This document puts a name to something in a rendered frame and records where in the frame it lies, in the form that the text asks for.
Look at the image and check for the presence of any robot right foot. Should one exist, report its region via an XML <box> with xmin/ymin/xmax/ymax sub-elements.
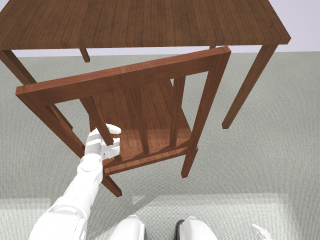
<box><xmin>175</xmin><ymin>219</ymin><xmax>185</xmax><ymax>240</ymax></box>

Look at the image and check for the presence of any robot right hand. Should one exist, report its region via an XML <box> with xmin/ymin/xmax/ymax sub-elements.
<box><xmin>250</xmin><ymin>224</ymin><xmax>273</xmax><ymax>240</ymax></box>

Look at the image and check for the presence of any left robot forearm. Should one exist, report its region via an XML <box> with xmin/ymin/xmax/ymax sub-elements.
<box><xmin>27</xmin><ymin>153</ymin><xmax>103</xmax><ymax>240</ymax></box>

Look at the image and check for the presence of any table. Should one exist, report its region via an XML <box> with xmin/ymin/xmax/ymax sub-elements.
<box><xmin>0</xmin><ymin>0</ymin><xmax>291</xmax><ymax>130</ymax></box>

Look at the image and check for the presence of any robot left hand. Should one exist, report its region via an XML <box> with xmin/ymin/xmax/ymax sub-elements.
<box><xmin>84</xmin><ymin>124</ymin><xmax>121</xmax><ymax>160</ymax></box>

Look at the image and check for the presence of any chair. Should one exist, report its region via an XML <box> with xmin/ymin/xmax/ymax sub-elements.
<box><xmin>15</xmin><ymin>45</ymin><xmax>232</xmax><ymax>197</ymax></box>

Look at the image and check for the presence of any robot left upper arm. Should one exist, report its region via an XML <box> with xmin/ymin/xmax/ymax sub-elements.
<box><xmin>30</xmin><ymin>212</ymin><xmax>88</xmax><ymax>240</ymax></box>

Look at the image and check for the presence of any robot right thigh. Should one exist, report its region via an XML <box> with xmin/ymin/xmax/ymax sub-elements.
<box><xmin>179</xmin><ymin>219</ymin><xmax>218</xmax><ymax>240</ymax></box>

